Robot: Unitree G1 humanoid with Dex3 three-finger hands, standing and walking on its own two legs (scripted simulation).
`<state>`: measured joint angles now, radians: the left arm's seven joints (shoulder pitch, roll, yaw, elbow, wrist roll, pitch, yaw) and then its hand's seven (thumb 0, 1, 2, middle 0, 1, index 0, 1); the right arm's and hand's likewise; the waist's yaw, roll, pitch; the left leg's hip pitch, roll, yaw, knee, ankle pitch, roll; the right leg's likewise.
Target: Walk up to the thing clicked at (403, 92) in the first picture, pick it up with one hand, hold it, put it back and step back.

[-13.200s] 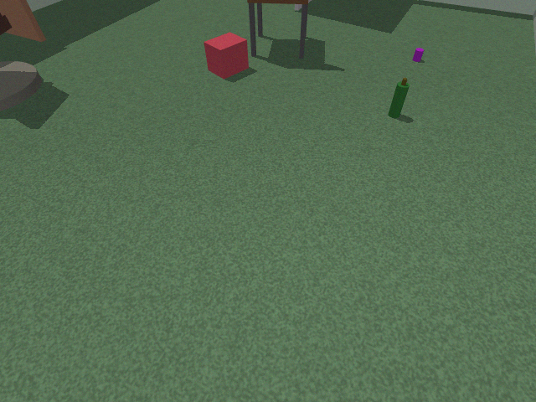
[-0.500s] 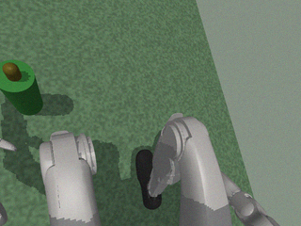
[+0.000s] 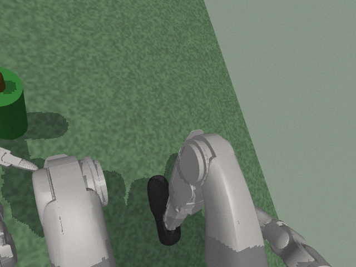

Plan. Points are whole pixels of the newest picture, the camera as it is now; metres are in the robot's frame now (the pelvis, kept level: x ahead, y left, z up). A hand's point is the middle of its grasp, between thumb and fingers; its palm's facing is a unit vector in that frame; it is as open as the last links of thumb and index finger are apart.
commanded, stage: close in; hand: left
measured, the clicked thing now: (2, 105) +0.46 +0.25 -0.16
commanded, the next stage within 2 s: rest palm in 0.10 s
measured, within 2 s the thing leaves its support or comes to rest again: leaves its support in 1.24 s
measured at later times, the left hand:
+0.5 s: hand (11, 121) +0.43 +0.24 -0.17, palm faces +0.24 -0.97 +0.00, open 15.8 cm
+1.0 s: hand (10, 113) +0.44 +0.24 -0.17, palm faces +0.25 -0.97 +0.00, open 9.9 cm
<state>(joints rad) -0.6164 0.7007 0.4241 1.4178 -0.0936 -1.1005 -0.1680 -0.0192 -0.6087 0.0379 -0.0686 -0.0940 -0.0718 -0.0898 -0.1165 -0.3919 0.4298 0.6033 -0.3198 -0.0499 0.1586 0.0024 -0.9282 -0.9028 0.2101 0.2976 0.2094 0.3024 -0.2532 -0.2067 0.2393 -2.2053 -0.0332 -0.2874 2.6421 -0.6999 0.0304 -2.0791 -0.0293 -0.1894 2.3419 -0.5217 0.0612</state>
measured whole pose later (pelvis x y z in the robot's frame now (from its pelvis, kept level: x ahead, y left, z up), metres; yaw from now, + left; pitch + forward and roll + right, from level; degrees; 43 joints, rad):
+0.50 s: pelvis +0.00 +0.00 +0.00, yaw -1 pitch +14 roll -19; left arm -0.64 0.73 0.40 1.46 -0.02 -1.17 0.04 -0.02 -0.33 0.23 -0.18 -0.18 -0.16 -0.19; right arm -0.15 -0.37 0.47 0.59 -0.35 -0.01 0.18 0.00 -0.90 -0.90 0.21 0.30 0.21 0.30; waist -0.27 -0.23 0.28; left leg -2.20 -0.03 -0.32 2.65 -0.72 0.02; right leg -2.08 -0.02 -0.21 2.33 -0.52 0.07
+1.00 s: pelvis +0.00 +0.00 +0.00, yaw -2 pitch +14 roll -19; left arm -0.68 0.79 0.40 1.48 -0.03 -1.16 0.04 -0.02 -0.05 0.64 -0.65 -0.75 -0.65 -0.76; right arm -0.15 -0.37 0.49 0.58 -0.35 0.00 0.17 0.00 -0.89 -0.90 0.21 0.30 0.21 0.30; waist -0.29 -0.24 0.29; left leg -2.21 -0.03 -0.33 2.65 -0.73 0.02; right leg -2.08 -0.01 -0.22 2.32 -0.52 0.07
